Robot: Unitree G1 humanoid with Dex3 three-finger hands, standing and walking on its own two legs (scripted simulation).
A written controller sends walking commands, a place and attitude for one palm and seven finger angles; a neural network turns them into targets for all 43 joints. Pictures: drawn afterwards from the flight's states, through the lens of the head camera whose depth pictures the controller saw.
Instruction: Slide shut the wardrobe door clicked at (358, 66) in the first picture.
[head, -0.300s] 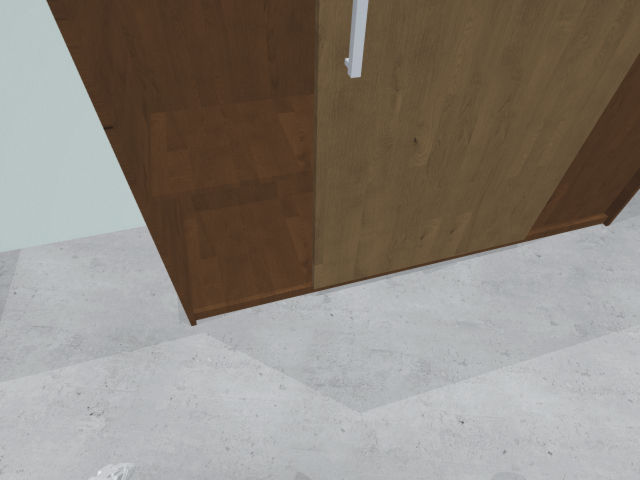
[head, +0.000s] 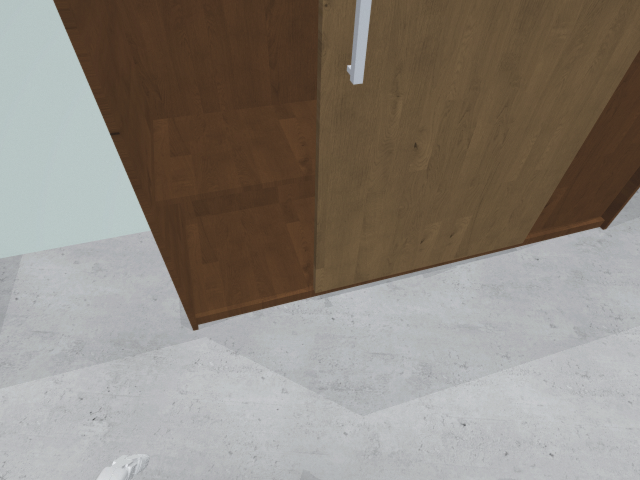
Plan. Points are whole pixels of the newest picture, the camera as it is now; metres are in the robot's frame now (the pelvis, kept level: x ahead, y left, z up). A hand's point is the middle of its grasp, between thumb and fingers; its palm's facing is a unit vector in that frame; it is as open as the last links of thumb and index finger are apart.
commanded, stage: stand and wait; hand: right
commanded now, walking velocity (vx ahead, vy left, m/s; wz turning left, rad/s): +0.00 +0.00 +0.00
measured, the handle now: (359, 0) +0.88 -0.02 +0.25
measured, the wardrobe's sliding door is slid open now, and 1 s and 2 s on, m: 0.44 0.44 0.44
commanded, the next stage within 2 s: look at it before walking up in 0.52 s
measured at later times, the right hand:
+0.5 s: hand out of the picture +0.07 -0.23 -0.15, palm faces -0.02 +0.94 -0.35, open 7.4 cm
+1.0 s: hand out of the picture +0.08 -0.23 -0.15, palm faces -0.02 +0.94 -0.34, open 7.4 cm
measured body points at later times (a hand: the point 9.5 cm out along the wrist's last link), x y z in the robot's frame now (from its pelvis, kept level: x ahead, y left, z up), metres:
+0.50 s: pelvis -0.01 +0.02 +0.00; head +0.00 +0.02 +0.45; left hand +0.06 +0.31 -0.13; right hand +0.07 -0.28 -0.12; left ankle -0.01 +0.13 -0.74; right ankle -0.01 -0.11 -0.74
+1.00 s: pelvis +0.00 +0.01 +0.00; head +0.00 +0.02 +0.45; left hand +0.08 +0.31 -0.13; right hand +0.08 -0.28 -0.13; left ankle -0.01 +0.13 -0.74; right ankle -0.01 -0.11 -0.74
